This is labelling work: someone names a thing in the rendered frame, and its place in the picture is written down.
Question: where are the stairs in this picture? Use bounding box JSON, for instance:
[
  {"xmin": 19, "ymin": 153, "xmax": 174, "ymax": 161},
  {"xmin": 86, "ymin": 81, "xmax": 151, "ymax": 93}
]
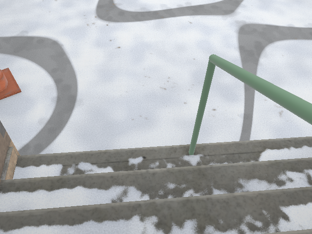
[{"xmin": 0, "ymin": 136, "xmax": 312, "ymax": 234}]

